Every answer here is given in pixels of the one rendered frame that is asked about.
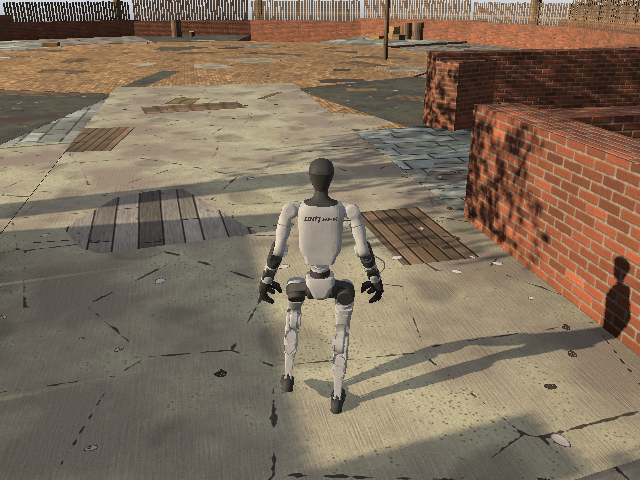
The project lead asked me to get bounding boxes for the robot left hand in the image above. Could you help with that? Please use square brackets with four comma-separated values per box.
[259, 280, 282, 304]

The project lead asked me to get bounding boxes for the robot right upper arm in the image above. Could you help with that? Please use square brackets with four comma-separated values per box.
[342, 202, 370, 257]

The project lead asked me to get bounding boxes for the robot right hand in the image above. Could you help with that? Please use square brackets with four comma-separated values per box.
[361, 279, 384, 303]

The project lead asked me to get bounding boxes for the robot right forearm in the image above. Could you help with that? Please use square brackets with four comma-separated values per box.
[360, 241, 381, 283]

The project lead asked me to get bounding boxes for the robot left upper arm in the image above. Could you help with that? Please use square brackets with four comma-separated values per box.
[272, 201, 300, 257]

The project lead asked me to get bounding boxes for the robot head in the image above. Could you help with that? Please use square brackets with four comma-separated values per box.
[304, 158, 338, 207]

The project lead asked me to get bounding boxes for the robot left forearm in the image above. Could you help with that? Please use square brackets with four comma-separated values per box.
[261, 241, 282, 284]

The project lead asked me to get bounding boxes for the robot left foot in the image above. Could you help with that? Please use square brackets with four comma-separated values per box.
[280, 374, 294, 392]

